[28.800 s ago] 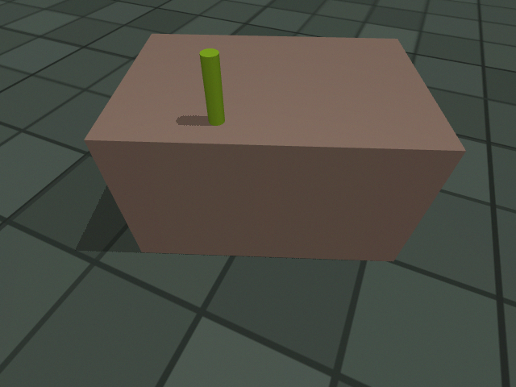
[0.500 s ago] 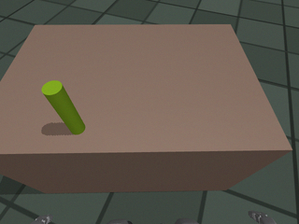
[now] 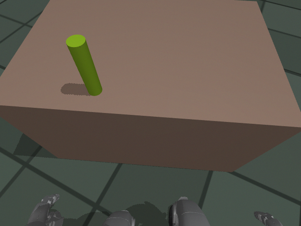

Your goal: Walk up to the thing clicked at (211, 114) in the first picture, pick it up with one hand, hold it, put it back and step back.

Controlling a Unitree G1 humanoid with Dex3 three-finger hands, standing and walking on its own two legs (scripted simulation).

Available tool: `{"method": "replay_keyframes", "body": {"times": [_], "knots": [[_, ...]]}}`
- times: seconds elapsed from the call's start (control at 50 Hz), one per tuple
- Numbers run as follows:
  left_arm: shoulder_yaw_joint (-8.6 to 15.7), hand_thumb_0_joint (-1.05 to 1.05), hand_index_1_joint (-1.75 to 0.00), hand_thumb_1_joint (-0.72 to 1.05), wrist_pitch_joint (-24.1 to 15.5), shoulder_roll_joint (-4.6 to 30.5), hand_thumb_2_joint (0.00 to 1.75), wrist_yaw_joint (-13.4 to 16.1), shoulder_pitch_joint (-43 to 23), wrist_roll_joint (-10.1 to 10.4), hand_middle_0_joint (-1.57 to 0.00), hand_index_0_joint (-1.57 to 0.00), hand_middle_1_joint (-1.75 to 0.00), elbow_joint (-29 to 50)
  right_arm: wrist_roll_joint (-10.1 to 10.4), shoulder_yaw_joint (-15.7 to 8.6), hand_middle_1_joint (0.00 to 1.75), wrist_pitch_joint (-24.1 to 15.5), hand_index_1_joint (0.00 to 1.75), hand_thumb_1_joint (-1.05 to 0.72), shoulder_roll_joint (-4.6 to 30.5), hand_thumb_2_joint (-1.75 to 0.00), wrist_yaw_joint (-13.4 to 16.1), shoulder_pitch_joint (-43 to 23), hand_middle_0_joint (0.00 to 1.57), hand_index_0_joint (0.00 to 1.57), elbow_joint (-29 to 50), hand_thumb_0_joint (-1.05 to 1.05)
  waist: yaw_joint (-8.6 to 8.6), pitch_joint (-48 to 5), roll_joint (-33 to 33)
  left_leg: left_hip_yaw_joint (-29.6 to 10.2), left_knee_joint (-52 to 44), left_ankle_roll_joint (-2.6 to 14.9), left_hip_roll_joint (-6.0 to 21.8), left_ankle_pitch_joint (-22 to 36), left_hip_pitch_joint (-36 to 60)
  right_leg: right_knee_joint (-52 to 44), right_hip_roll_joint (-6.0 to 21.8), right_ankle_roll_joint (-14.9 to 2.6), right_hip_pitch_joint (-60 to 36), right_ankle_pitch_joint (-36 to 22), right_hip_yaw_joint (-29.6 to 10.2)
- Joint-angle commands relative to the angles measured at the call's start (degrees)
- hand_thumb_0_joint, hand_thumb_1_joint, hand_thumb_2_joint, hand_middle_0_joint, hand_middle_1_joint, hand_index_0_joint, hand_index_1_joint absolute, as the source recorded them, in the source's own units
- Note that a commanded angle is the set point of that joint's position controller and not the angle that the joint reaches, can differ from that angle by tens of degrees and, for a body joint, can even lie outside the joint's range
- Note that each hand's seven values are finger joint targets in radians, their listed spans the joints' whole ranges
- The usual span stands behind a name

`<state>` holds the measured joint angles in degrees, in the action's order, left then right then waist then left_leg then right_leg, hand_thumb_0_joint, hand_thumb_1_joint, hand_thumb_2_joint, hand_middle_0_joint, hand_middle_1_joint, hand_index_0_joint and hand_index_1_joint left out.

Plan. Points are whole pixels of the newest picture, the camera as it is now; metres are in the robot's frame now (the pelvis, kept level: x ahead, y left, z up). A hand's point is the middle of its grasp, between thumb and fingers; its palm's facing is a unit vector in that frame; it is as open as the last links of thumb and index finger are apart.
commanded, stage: step back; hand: left
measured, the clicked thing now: (87, 69) +0.56 +0.23 +0.01
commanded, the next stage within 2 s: none
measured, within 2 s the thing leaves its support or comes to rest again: neither
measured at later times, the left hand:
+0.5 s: hand out of the picture -0.02 +0.26 -0.12, palm faces -0.09 -0.90 -0.43, open 7.4 cm
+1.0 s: hand out of the picture -0.19 +0.31 -0.15, palm faces -0.14 -0.91 -0.38, open 7.4 cm
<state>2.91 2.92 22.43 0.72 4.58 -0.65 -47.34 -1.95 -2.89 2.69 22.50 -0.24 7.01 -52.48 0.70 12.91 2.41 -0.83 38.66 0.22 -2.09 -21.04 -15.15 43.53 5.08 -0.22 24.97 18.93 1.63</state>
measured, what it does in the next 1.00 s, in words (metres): walks backwards: right foot, then left foot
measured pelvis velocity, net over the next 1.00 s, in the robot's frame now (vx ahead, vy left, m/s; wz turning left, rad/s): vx -0.29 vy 0.04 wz -0.14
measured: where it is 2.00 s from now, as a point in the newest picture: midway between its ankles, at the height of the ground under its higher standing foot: outside the picture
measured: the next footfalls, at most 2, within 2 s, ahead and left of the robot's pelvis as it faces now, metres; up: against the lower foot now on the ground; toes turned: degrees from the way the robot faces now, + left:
right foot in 0.30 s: -0.06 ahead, -0.12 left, +0.00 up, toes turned -3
left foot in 0.66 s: -0.15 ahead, +0.14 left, +0.00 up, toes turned -4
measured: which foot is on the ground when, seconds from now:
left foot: down 0.00-0.32, up 0.34-0.64, down 0.66-1.00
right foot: up 0.00-0.28, down 0.30-0.68, up 0.70-1.00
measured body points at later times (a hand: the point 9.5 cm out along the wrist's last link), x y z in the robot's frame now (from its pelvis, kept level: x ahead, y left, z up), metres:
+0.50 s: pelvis -0.13 +0.00 +0.01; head -0.07 -0.03 +0.46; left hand -0.02 +0.31 -0.09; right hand -0.04 -0.32 -0.12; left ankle -0.14 +0.15 -0.64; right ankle -0.10 -0.12 -0.72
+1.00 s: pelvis -0.29 +0.04 +0.01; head -0.23 +0.06 +0.45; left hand -0.18 +0.36 -0.12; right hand -0.20 -0.28 -0.09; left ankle -0.19 +0.14 -0.72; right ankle -0.37 -0.10 -0.67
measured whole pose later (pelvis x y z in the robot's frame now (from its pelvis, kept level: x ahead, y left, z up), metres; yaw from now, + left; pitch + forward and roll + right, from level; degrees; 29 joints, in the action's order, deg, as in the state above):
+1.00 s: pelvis -0.29 +0.04 +0.01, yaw -8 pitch -2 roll -1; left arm 4.4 3.7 23.7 0.2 11.4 -1.1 -49.3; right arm -2.1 -2.7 1.9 20.9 0.3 5.9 -47.4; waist 1.1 10.5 1.8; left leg 2.5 33.4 1.7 2.3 -10.1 -21.3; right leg 55.0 -2.9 2.1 17.9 28.8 -6.3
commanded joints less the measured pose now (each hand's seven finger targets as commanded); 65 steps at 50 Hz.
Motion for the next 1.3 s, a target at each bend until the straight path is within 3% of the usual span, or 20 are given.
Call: {"method": "replay_keyframes", "body": {"times": [0.0,0.06,0.2,0.26,0.28,0.3,0.32,0.38,0.54,0.62,0.66,0.68,0.72,0.92,1.04,1.06,1.08,1.1,1.16,1.28], "knots": [[4.45,0.0,-0.3,0.9,-0.64,11.86,0.9,1.82,-2.84,-0.67,-0.2,-0.2,-0.3,4.16,-0.12,-4.82,0.3,-1.66,0.3,-0.9,18.04,-0.9,0.76,1.89,0.2,0.2,4.48,0.0,-3.63,-13.78,-9.95,-22.78,-17.9,17.39,22.58,29.17,-0.75,26.82,-10.43,-0.85,1.33,18.88,-11.53],[4.48,0.0,-0.3,0.9,-0.86,10.65,0.9,1.37,6.01,0.74,-0.2,-0.2,-0.3,1.5,0.12,-3.15,0.3,-1.52,0.3,-0.9,14.07,-0.9,1.59,-4.39,0.2,0.2,6.42,0.0,1.8,-12.22,-11.48,-12.07,-13.58,13.38,16.92,31.77,2.82,29.38,-10.5,-0.75,4.7,11.18,-10.7],[3.96,0.0,-0.3,0.9,-2.37,8.97,0.9,0.51,6.26,-0.12,-0.2,-0.2,-0.3,2.38,0.4,-3.45,0.3,-0.86,0.3,-0.9,13.9,-0.9,1.62,-0.19,0.2,0.2,6.74,0.0,-1.68,-16.11,-13.78,-10.0,-7.67,12.41,16.09,29.81,11.94,-3.57,-6.13,1.08,-3.31,8.48,-3.99],[4.24,0.0,-0.3,0.9,-3.42,9.67,0.9,0.89,11.54,-1.44,-0.2,-0.2,-0.3,-0.67,1.79,-3.0,0.3,0.06,0.3,-0.9,13.25,-0.9,1.17,-1.77,0.2,0.2,7.24,0.0,0.67,-17.51,-10.96,-8.11,-2.58,8.08,13.74,21.11,2.25,-21.5,-6.19,-0.24,-16.71,-9.71,-2.1],[5.36,0.0,-0.3,0.9,-3.87,13.74,0.9,0.95,10.72,-2.05,-0.2,-0.2,-0.3,0.21,2.04,-2.22,0.3,0.0,0.3,-0.9,10.94,-0.9,0.88,-1.24,0.2,0.2,7.9,0.0,0.05,-16.87,-1.85,-5.61,2.54,4.5,8.86,10.93,-7.39,-21.74,0.76,-2.72,-20.49,-11.42,-14.8],[6.6,0.0,-0.3,0.9,-3.45,19.88,0.9,0.49,8.46,-1.31,-0.2,-0.2,-0.3,1.09,2.35,-2.17,0.3,0.14,0.3,-0.9,9.46,-0.9,1.23,-4.57,0.2,0.2,8.83,0.0,2.49,-13.89,13.83,-0.86,15.52,0.76,-1.77,-10.59,-12.6,-24.82,14.22,-13.69,-11.82,-15.93,-30.95],[6.86,0.0,-0.3,0.9,-3.98,21.19,0.9,0.61,6.0,-2.23,-0.2,-0.2,-0.3,3.18,1.71,-3.24,0.3,0.8,0.3,-0.9,11.43,-0.9,1.79,-5.59,0.2,0.2,8.29,0.0,2.77,-10.55,12.09,-9.13,28.83,0.05,-1.19,-16.36,-11.06,-25.98,19.49,-18.47,-3.53,-18.72,-37.2],[5.21,0.0,-0.3,0.9,-3.54,14.41,0.9,1.04,0.14,-1.24,-0.2,-0.2,-0.3,5.01,2.88,-3.02,0.3,0.34,0.3,-0.9,11.63,-0.9,1.86,1.06,0.2,0.2,5.62,0.0,-2.01,-11.1,3.56,-10.56,32.09,0.2,-3.94,-7.85,-11.97,-18.61,8.29,-10.88,-7.34,-25.7,-16.56],[5.28,0.0,-0.3,0.9,-2.23,14.07,0.9,1.87,6.66,-1.11,-0.2,-0.2,-0.3,6.25,1.05,-2.64,0.3,-0.58,0.3,-0.9,11.02,-0.9,2.08,1.99,0.2,0.2,6.97,0.0,2.6,-16.08,10.0,-4.37,10.04,-1.29,0.03,-10.02,-10.72,-14.12,11.07,-13.05,-21.02,-32.88,-17.97],[4.35,0.0,-0.3,0.9,-1.01,13.76,0.9,1.34,1.12,-0.37,-0.2,-0.2,-0.3,8.08,0.15,-3.76,0.3,-1.08,0.3,-0.9,11.32,-0.9,1.04,10.18,0.2,0.2,3.56,0.0,-2.51,-17.75,7.48,-0.61,-12.32,1.53,1.09,5.6,5.37,-8.22,6.69,-6.53,-9.53,-19.11,-13.83],[3.48,0.0,-0.3,0.9,-0.85,10.05,0.9,1.68,1.34,0.11,-0.2,-0.2,-0.3,8.48,-0.99,-5.56,0.3,-1.24,0.3,-0.9,20.41,-0.9,0.27,4.67,0.2,0.2,5.81,0.0,-2.29,-14.61,-19.27,-29.24,-22.48,10.83,21.76,12.73,3.28,10.72,-10.89,-0.87,5.87,15.71,-4.25],[5.09,0.0,-0.3,0.9,-0.78,12.49,0.9,2.42,-1.68,-0.92,-0.2,-0.2,-0.3,7.4,-0.67,-6.03,0.3,-1.37,0.3,-0.9,21.89,-0.9,0.18,3.69,0.2,0.2,6.36,0.0,-4.53,-13.11,-16.13,-34.22,-23.74,16.67,25.68,13.11,-5.5,22.95,-11.56,-0.56,1.01,20.12,-12.84],[4.91,0.0,-0.3,0.9,-0.37,11.36,0.9,2.17,2.38,0.16,-0.2,-0.2,-0.3,4.87,-0.86,-3.95,0.3,-1.85,0.3,-0.9,15.56,-0.9,1.08,-2.12,0.2,0.2,6.69,0.0,0.4,-10.99,-6.47,-19.64,-18.79,12.43,18.6,22.18,-3.59,31.54,-12.22,-0.96,4.38,13.0,-15.72],[4.35,0.0,-0.3,0.9,-0.89,10.19,0.9,0.29,6.43,-0.64,-0.2,-0.2,-0.3,3.81,-0.05,-4.15,0.3,-1.69,0.3,-0.9,13.65,-0.9,1.57,2.06,0.2,0.2,7.68,0.0,-2.72,-15.63,-12.41,-12.65,-14.94,13.91,17.19,20.59,11.68,11.71,-8.63,2.92,0.8,10.85,-7.74],[4.34,0.0,-0.3,0.9,-1.51,9.57,0.9,-0.32,18.04,-1.0,-0.2,-0.2,-0.3,-2.37,0.49,-4.14,0.3,0.11,0.3,-0.9,14.92,-0.9,1.06,-2.44,0.2,0.2,8.78,0.0,2.57,-19.29,-12.82,-8.35,-9.98,8.06,15.29,13.35,1.78,-19.39,-5.93,-1.39,-17.21,-1.41,-0.99],[5.24,0.0,-0.3,0.9,-1.7,12.22,0.9,-0.3,15.65,-1.89,-0.2,-0.2,-0.3,-1.45,0.82,-3.33,0.3,0.06,0.3,-0.9,12.31,-0.9,0.9,-0.92,0.2,0.2,8.69,0.0,1.31,-16.65,-6.6,-6.83,-6.21,4.54,11.34,6.84,-6.46,-20.76,-2.1,-3.04,-18.6,1.04,-9.47],[6.71,0.0,-0.3,0.9,-1.53,17.75,0.9,-0.5,13.27,-2.05,-0.2,-0.2,-0.3,0.32,1.54,-2.67,0.3,-0.49,0.3,-0.9,9.41,-0.9,1.22,-4.16,0.2,0.2,10.25,0.0,3.13,-13.2,9.46,-2.94,3.95,0.45,-0.75,-5.66,-16.3,-24.99,9.02,-9.47,-14.5,1.01,-25.93],[7.29,0.0,-0.3,0.9,-1.42,21.9,0.9,-0.31,8.88,-2.35,-0.2,-0.2,-0.3,2.3,1.13,-3.46,0.3,-0.33,0.3,-0.9,10.67,-0.9,2.14,-5.14,0.2,0.2,9.87,0.0,4.62,-9.37,14.64,-4.41,18.64,-1.42,-1.59,-14.17,-13.7,-29.25,19.59,-17.14,-1.14,1.89,-35.03],[5.05,0.0,-0.3,0.9,-2.02,14.3,0.9,0.63,-1.05,-1.81,-0.2,-0.2,-0.3,5.1,2.21,-3.26,0.3,-0.44,0.3,-0.9,11.37,-0.9,2.15,0.89,0.2,0.2,6.9,0.0,-2.3,-7.81,2.99,-8.88,28.6,-0.83,-4.48,-6.51,-12.04,-20.44,9.68,-11.35,-1.08,-17.62,-14.3],[4.9,0.0,-0.3,0.9,-1.18,13.54,0.9,1.34,4.67,-2.22,-0.2,-0.2,-0.3,5.64,1.05,-2.08,0.3,-1.41,0.3,-0.9,9.4,-0.9,2.13,1.01,0.2,0.2,7.73,0.0,2.33,-12.07,8.25,-2.11,12.64,-1.76,-1.31,-9.48,-11.36,-14.06,9.44,-11.01,-16.14,-28.48,-11.88]]}}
